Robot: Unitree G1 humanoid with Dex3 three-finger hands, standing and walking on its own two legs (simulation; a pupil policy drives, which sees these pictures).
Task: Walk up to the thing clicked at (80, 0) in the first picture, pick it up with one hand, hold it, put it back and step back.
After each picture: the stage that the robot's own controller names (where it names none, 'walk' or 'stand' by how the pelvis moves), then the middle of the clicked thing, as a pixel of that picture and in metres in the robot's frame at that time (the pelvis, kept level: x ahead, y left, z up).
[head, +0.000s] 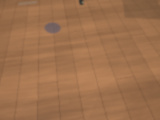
stand; (81, 0) +2.28 +0.01 -0.72
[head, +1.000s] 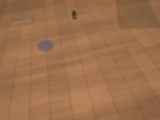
walk; (74, 15) +2.13 +0.24 -0.71
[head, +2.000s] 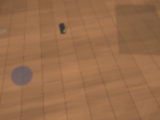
walk; (62, 28) +1.47 +0.33 -0.71
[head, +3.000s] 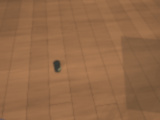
walk; (57, 66) +0.94 +0.27 -0.70
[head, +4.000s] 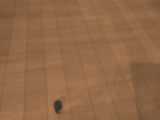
walk; (58, 107) +0.56 +0.18 -0.70
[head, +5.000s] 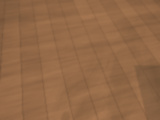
stand; out of the picture +0.36 +0.16 -0.69
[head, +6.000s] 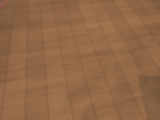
stand; out of the picture +0.35 +0.17 -0.72
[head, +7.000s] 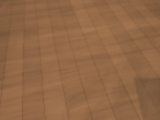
stand; out of the picture +0.35 +0.20 -0.72
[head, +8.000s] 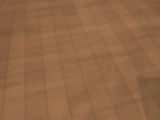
stand; out of the picture +0.34 +0.18 -0.73
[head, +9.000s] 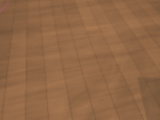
stand; out of the picture +0.33 +0.18 -0.73
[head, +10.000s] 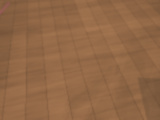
stand; out of the picture +0.33 +0.18 -0.73
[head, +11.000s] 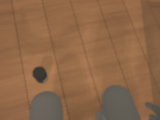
go down; (40, 75) +0.42 +0.18 -0.41
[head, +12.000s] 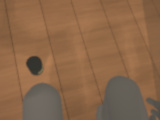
go down; (35, 66) +0.44 +0.18 -0.32
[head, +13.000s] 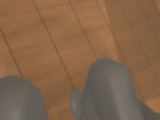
close in; out of the picture +0.43 +0.22 -0.23
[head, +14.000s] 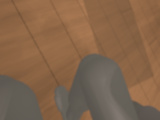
close; out of the picture +0.42 +0.24 -0.23
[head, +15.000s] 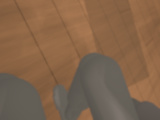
lift; out of the picture +0.41 +0.22 -0.23
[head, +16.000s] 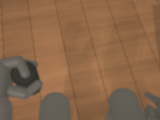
lift; (28, 79) +0.33 +0.19 -0.03
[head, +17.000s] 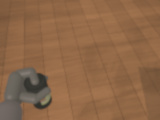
hold; (39, 91) +0.32 +0.16 +0.00
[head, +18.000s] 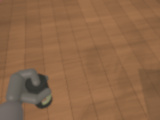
hold; (40, 91) +0.32 +0.17 +0.00
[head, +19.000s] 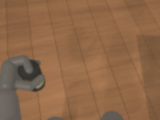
crouch; (32, 76) +0.37 +0.17 -0.06
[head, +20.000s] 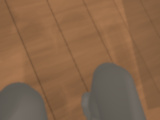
lower; out of the picture +0.46 +0.24 -0.14
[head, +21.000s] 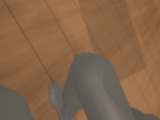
lower; out of the picture +0.44 +0.26 -0.24
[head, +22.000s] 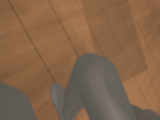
lower; out of the picture +0.44 +0.25 -0.24
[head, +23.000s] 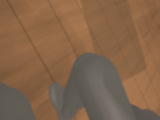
lower; out of the picture +0.44 +0.25 -0.24
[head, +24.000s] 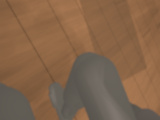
lower; out of the picture +0.45 +0.25 -0.24
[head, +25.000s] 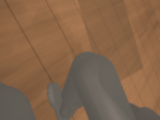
open; out of the picture +0.44 +0.22 -0.24
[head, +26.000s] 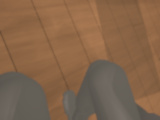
stand; out of the picture +0.44 +0.21 -0.24
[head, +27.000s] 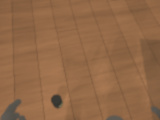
stand; (57, 101) +0.40 +0.15 -0.57
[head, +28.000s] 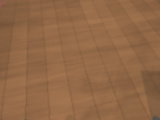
stand; out of the picture +0.38 +0.15 -0.66
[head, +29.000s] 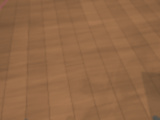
stand; out of the picture +0.38 +0.15 -0.66
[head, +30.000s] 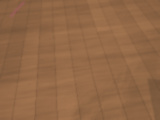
stand; out of the picture +0.38 +0.14 -0.72
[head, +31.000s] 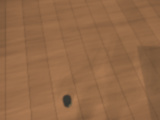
walk; (67, 101) +0.46 +0.11 -0.70
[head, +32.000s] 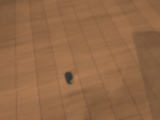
walk; (69, 78) +0.72 +0.17 -0.70
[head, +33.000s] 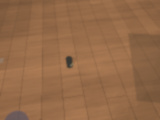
stand; (69, 62) +1.05 +0.16 -0.70
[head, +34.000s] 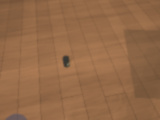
stand; (66, 61) +1.02 +0.17 -0.72
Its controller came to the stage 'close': yes
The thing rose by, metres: 0.71
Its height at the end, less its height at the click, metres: +0.00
